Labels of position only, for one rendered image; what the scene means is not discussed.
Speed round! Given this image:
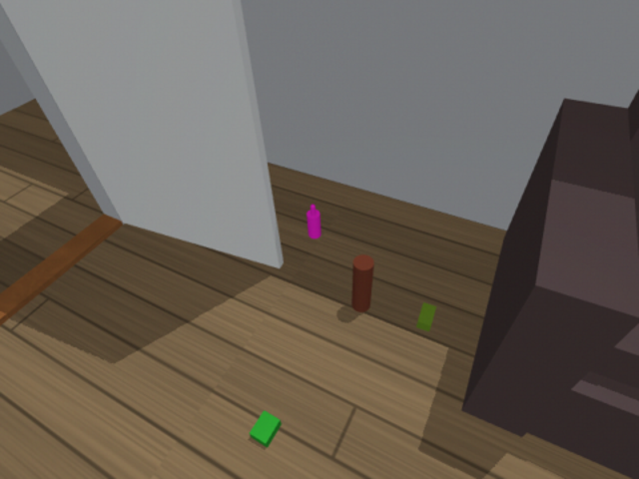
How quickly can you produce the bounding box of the sofa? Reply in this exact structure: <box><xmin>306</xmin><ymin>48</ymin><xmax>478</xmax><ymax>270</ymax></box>
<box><xmin>461</xmin><ymin>90</ymin><xmax>639</xmax><ymax>479</ymax></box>

